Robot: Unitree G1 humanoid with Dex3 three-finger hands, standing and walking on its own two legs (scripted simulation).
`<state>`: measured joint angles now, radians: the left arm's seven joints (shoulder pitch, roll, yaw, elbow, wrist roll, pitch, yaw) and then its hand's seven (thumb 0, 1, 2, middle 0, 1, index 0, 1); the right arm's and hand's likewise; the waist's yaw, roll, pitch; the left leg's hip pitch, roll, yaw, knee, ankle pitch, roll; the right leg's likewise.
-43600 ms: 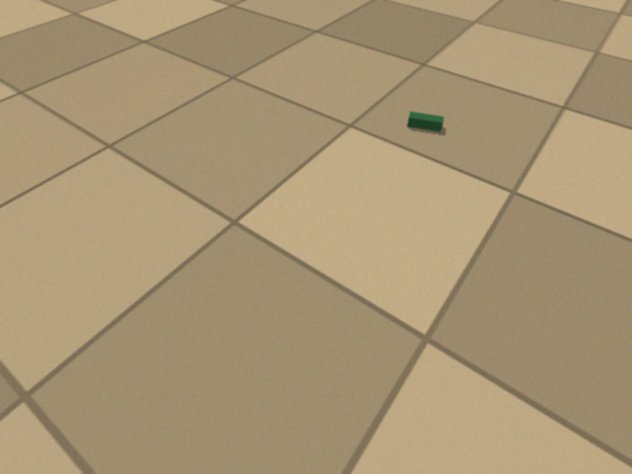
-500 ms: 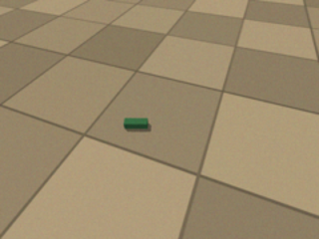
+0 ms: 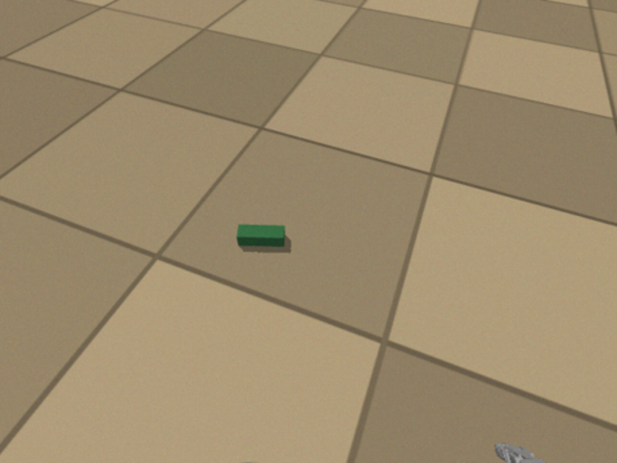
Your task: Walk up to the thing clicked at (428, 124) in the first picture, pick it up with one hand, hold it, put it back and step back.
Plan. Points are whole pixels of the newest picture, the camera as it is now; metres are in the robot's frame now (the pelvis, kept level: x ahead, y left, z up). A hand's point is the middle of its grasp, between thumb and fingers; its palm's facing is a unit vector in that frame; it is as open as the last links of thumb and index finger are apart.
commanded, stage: step back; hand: left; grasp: from above
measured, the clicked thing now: (261, 235) +1.02 +0.25 -0.74
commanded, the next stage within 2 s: stand in 0.30 s
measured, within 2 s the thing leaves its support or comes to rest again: neither
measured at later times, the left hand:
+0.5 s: hand out of the picture +0.09 +0.24 -0.14, palm faces -0.05 -0.94 -0.34, open 7.4 cm
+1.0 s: hand out of the picture +0.07 +0.25 -0.14, palm faces -0.06 -0.94 -0.34, open 7.4 cm
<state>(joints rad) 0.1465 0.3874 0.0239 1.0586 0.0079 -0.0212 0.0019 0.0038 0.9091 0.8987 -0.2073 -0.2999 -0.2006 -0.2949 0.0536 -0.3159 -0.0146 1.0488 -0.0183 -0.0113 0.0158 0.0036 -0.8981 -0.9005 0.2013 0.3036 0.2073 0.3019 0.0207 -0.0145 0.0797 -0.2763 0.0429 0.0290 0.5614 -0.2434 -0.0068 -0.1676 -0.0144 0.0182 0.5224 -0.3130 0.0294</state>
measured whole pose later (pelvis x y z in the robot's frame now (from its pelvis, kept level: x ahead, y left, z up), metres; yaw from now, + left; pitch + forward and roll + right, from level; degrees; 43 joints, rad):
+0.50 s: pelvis +0.00 +0.00 +0.01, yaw -1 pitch -3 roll +0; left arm 0.09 0.35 0.00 1.12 0.01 -0.02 0.00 0.00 0.91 0.90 -0.21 -0.30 -0.20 -0.29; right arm 0.05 -0.35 -0.02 1.15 -0.01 -0.01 0.02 0.00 -0.90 -0.90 0.20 0.30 0.21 0.30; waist -0.01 0.00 0.07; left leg -0.15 0.04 0.06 0.35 -0.14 -0.02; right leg -0.07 -0.02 0.04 0.35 -0.22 0.03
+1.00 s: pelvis +0.00 +0.00 +0.01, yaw -1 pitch -3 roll +0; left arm 0.12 0.36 0.00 1.13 0.01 -0.01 -0.01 0.00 0.91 0.90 -0.21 -0.30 -0.20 -0.29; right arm 0.10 -0.35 -0.01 1.16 -0.01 -0.01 0.02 0.00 -0.90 -0.90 0.20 0.30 0.21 0.30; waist -0.01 -0.01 0.06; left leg -0.16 0.03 0.05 0.33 -0.12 -0.01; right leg -0.07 -0.02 0.03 0.33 -0.21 0.03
